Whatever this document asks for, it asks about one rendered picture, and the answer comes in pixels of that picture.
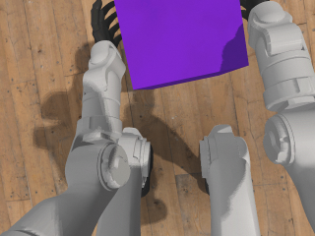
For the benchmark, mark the right robot shin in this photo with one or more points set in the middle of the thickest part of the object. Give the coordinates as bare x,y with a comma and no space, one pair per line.
241,144

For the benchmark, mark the robot right forearm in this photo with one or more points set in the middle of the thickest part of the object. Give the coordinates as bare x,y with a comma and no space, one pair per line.
283,59

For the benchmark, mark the right robot hand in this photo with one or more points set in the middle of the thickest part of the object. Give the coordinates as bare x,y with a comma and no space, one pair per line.
249,5

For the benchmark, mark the carton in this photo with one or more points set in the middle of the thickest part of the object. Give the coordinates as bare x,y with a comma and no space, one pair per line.
171,42

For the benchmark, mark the right robot foot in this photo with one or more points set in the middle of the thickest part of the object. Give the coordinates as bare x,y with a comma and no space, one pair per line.
207,187

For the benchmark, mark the right robot upper arm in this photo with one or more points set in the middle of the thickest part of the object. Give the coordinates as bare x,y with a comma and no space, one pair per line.
289,140

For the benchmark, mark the robot left forearm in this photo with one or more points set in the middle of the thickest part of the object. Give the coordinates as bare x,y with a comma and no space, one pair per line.
100,122

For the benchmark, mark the left robot upper arm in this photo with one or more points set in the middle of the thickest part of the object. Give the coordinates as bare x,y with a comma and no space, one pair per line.
94,173

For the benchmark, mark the left robot hand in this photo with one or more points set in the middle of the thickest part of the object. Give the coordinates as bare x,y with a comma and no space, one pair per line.
100,24

